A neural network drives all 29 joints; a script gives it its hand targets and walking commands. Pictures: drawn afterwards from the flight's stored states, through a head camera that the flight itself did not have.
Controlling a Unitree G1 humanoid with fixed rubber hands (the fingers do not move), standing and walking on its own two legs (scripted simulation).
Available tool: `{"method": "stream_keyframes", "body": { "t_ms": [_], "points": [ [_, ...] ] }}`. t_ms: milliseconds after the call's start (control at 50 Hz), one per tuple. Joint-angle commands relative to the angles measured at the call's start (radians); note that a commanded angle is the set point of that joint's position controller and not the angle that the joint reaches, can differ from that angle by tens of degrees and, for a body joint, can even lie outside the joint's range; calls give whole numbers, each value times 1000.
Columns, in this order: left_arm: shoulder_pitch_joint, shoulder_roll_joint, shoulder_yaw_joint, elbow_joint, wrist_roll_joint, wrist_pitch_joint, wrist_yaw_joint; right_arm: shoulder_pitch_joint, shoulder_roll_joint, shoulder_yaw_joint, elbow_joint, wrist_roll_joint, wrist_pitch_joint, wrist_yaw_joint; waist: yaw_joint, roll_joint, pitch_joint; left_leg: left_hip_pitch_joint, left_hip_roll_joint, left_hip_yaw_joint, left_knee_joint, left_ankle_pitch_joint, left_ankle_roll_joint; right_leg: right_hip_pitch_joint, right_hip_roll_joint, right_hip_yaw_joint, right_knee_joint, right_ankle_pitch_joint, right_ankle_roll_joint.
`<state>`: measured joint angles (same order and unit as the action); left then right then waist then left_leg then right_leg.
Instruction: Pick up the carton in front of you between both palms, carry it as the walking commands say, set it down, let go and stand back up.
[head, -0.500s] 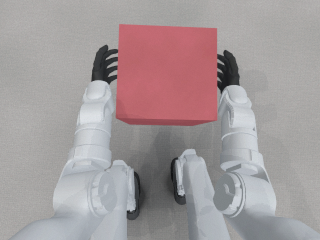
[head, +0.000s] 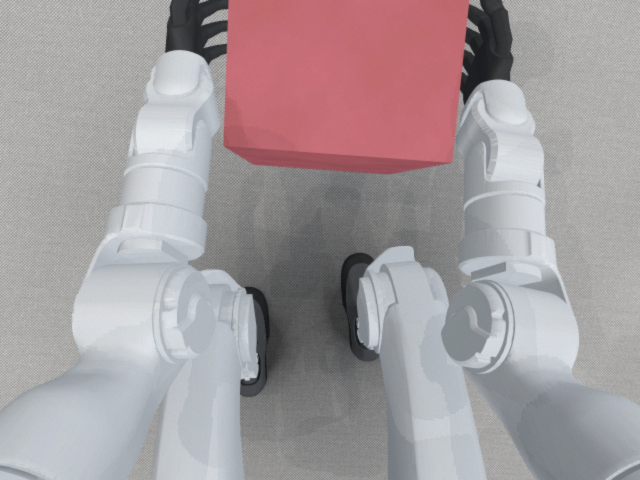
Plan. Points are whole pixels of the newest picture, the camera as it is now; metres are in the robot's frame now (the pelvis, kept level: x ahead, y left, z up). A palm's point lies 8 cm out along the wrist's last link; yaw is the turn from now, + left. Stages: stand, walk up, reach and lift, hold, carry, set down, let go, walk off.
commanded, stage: set down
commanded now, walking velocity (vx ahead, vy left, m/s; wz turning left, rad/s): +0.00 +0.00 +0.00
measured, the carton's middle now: (334, 79) +0.52 -0.08 -0.20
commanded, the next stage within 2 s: none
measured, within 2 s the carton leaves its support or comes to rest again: rests again in 1.08 s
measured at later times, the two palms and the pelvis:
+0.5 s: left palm (217, 68) +0.56 +0.06 -0.22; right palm (462, 79) +0.51 -0.24 -0.21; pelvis +0.01 +0.00 -0.06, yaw -1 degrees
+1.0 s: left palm (222, 77) +0.55 +0.05 -0.24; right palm (462, 87) +0.50 -0.25 -0.23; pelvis -0.01 +0.00 -0.08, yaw -1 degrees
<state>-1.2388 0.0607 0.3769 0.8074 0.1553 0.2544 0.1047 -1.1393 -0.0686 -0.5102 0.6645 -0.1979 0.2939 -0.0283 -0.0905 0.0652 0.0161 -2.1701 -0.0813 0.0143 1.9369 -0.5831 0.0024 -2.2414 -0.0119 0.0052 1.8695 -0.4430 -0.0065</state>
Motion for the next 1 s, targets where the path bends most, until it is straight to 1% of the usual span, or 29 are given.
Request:
{"method": "stream_keyframes", "body": {
  "t_ms": [0,140,180,240,300,360,420,480,540,660,760,800,980],
  "points": [
    [-566,-863,-439,16,-120,-24,-210,-616,773,478,12,135,-28,239,-80,1,-1081,364,-114,21,-141,190,-11,775,115,-53,-62,299,28],
    [-656,-805,-492,20,-176,-44,-195,-713,712,509,21,201,-50,245,-94,21,-1056,379,-102,22,-44,210,-9,733,96,-61,38,317,29],
    [-696,-800,-510,-13,-194,-55,-190,-707,754,521,32,238,-59,243,-75,29,-1069,376,-101,30,-23,223,-9,748,97,-60,64,342,28],
    [-724,-775,-525,-36,-204,-69,-186,-701,789,534,57,280,-56,250,-51,29,-1100,408,-95,27,10,279,-2,752,97,-53,104,397,32],
    [-697,-787,-524,-34,-197,-66,-186,-688,812,544,70,299,-47,260,-33,20,-1109,426,-92,24,29,307,5,731,99,-57,123,408,38],
    [-670,-807,-517,-18,-193,-64,-194,-678,816,536,79,297,-46,266,-37,21,-1055,397,-91,19,41,308,7,676,102,-59,131,400,39],
    [-661,-816,-513,-1,-194,-69,-203,-656,805,513,103,281,-52,267,-51,33,-982,346,-92,17,51,298,5,642,102,-56,138,396,34],
    [-673,-805,-509,13,-200,-78,-209,-650,783,489,127,266,-62,266,-68,46,-926,319,-93,13,57,276,4,608,99,-55,141,372,28],
    [-687,-778,-499,31,-202,-86,-208,-658,758,468,150,257,-73,263,-75,58,-881,303,-93,12,60,248,4,583,97,-56,146,340,23],
    [-701,-718,-464,76,-187,-96,-204,-689,722,434,188,256,-88,265,-66,73,-803,296,-88,8,65,206,8,527,93,-54,157,279,20],
    [-713,-688,-460,86,-184,-103,-203,-696,700,413,223,266,-96,269,-61,88,-761,300,-81,5,75,201,10,498,92,-50,169,264,16],
    [-695,-676,-454,106,-172,-99,-201,-699,686,400,241,266,-98,272,-60,93,-732,301,-78,1,76,198,12,475,91,-48,173,254,16],
    [-623,-607,-385,176,-118,-81,-219,-671,616,345,312,220,-91,284,-34,65,-565,241,-70,-11,77,144,22,401,87,-38,175,168,9]
  ]
}}
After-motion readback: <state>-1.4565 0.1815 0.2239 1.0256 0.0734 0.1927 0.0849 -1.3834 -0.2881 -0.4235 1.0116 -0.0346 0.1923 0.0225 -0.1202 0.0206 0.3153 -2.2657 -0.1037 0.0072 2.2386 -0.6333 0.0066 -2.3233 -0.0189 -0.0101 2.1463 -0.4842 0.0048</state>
